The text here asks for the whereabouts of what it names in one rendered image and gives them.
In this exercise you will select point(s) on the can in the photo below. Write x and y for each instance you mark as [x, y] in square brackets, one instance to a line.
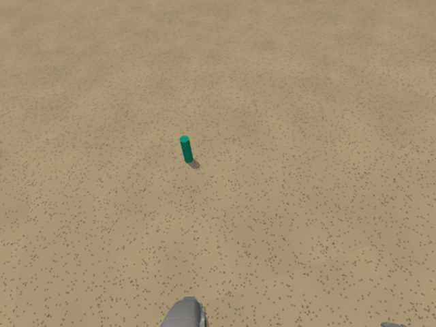
[185, 144]

